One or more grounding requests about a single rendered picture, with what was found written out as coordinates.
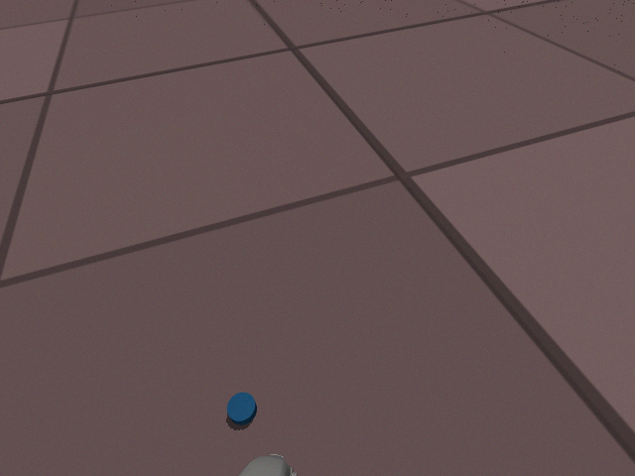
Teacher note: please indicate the tin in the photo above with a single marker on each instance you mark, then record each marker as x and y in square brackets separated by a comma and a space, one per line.
[242, 408]

